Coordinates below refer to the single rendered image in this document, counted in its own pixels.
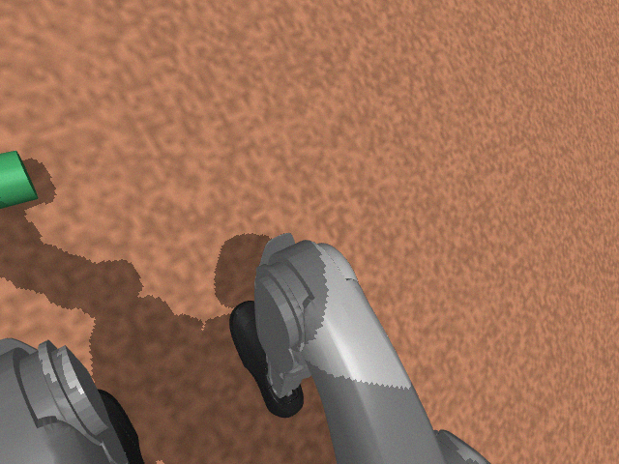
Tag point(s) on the right robot foot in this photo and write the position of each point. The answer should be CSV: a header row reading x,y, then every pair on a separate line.
x,y
243,331

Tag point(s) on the bottle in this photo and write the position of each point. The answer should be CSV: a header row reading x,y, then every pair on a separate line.
x,y
16,186

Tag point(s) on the left robot foot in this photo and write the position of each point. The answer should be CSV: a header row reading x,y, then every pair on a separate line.
x,y
123,428

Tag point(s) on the right robot hand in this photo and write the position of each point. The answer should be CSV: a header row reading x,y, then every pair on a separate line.
x,y
456,451

